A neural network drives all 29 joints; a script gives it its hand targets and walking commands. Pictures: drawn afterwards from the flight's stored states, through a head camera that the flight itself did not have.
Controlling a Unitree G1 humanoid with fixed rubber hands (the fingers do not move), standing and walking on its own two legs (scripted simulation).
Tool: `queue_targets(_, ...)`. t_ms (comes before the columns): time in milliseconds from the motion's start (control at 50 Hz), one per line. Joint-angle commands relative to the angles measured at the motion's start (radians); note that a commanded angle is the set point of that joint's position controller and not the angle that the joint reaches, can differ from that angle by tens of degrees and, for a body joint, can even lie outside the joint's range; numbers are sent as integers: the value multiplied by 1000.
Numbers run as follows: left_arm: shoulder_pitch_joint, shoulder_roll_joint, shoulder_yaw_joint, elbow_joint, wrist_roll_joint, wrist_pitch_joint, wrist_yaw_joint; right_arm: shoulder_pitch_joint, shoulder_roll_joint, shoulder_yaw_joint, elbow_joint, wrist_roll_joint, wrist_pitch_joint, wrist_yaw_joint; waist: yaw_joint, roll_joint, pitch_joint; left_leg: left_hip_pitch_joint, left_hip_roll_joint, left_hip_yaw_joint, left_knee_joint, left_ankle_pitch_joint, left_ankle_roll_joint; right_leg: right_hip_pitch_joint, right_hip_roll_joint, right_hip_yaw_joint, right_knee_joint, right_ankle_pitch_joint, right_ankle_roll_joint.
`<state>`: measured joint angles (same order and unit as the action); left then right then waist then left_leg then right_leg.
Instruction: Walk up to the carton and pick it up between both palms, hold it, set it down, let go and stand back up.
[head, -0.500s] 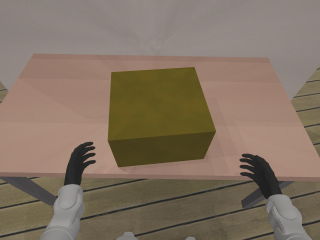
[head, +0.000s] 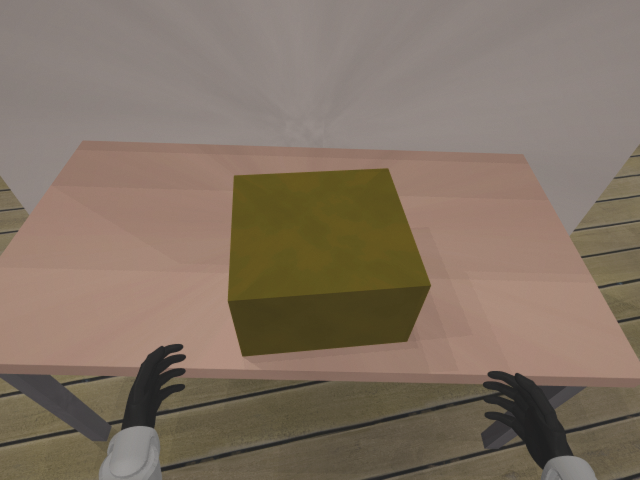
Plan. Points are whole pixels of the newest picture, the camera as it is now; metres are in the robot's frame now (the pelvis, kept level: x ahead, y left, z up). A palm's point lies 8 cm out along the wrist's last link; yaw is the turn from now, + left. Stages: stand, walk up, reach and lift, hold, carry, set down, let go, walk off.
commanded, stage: set down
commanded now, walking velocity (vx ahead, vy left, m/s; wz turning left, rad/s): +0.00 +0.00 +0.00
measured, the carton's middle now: (319, 257) +0.51 +0.02 -0.08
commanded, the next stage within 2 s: let go in 1.70 s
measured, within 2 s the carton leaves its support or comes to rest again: neither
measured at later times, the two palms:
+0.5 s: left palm (154, 416) +0.22 +0.22 -0.05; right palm (524, 452) +0.19 -0.24 -0.06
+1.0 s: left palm (139, 422) +0.21 +0.24 -0.05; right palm (503, 459) +0.18 -0.21 -0.06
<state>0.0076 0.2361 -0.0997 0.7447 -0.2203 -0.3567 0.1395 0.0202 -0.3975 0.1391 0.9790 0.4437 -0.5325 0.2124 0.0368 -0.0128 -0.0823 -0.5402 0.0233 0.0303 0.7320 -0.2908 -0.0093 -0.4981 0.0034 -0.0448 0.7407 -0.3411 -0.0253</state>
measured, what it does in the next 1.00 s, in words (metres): stands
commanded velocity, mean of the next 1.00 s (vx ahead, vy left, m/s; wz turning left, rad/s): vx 0.00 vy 0.00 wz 0.00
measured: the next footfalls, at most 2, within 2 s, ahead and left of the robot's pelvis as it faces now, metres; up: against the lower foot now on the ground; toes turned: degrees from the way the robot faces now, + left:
none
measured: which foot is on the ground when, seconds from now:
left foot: down 0.00-1.00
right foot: down 0.00-1.00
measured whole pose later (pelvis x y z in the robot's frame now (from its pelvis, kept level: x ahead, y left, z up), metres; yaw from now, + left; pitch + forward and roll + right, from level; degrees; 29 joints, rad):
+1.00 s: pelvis +0.02 +0.01 +0.02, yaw +0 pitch +0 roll -1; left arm 0.10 0.24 -0.08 0.58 -0.07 0.03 0.06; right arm 0.15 -0.24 0.06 0.84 0.17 -0.31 0.10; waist 0.04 -0.01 -0.02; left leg -0.32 0.02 0.03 0.59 -0.27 0.00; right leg -0.26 0.00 -0.04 0.56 -0.30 -0.02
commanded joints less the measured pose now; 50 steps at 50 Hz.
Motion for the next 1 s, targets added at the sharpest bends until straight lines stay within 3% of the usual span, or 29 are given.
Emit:
queue_targets(0,-31,-17,-12,-285,18,3,1,-117,-160,-96,-163,-57,-5,15,-19,-2,-162,394,5,-80,-209,-13,-8,28,-15,87,-222,-29,-17)
queue_targets(80,-12,-24,-2,-292,29,30,-5,-108,-167,-104,-198,-78,2,4,-26,-25,-173,401,2,-70,-215,26,-5,53,-10,81,-227,-11,-12)
queue_targets(120,-6,-28,2,-261,38,49,-14,-88,-154,-105,-169,-97,15,-4,-44,-26,-151,404,0,-67,-213,33,-3,62,-13,85,-230,-1,-12)
queue_targets(220,0,-10,24,-276,54,78,-30,-78,-122,-92,-175,-119,29,-26,-39,-37,-143,403,-10,-48,-217,80,-1,114,-15,92,-247,48,-1)
queue_targets(280,14,4,42,-222,68,106,-51,-50,-89,-85,-141,-145,45,-47,-57,-57,-102,394,-21,-33,-219,88,4,147,-28,108,-261,82,7)
queue_targets(360,31,17,62,-248,77,124,-60,-40,-69,-90,-182,-171,50,-67,-46,-78,-104,387,-28,-30,-215,116,9,183,-29,111,-261,107,17)
queue_targets(500,36,36,74,-270,104,180,-63,-23,-28,-102,-199,-218,82,-91,-46,-59,-82,414,-26,-18,-240,146,6,212,-28,95,-283,128,16)
queue_targets(580,39,58,84,-304,112,221,-67,-14,-14,-118,-232,-255,109,-110,-59,-80,-76,422,-28,-13,-249,144,5,225,-36,99,-300,145,21)
queue_targets(680,64,70,111,-340,126,259,-74,19,18,-122,-253,-283,130,-130,-62,-75,-67,442,-33,-1,-259,195,1,261,-36,92,-313,226,24)
queue_targets(780,109,46,90,-402,154,309,-63,55,14,-155,-258,-308,157,-127,-67,-34,-67,506,-15,-10,-285,248,-13,246,-14,58,-334,221,9)
queue_targets(820,109,58,95,-375,160,342,-77,60,35,-149,-257,-324,181,-136,-77,-53,-44,511,-21,-1,-292,224,-8,243,-24,74,-357,205,14)
queue_targets(980,117,44,87,-444,185,412,-77,76,66,-168,-313,-370,234,-140,-69,-34,-17,536,-12,5,-329,219,-7,242,-14,55,-390,180,4)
